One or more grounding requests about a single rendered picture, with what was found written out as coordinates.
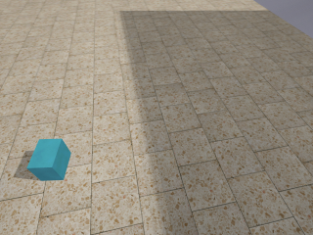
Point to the carton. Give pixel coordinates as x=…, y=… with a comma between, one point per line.
x=50, y=159

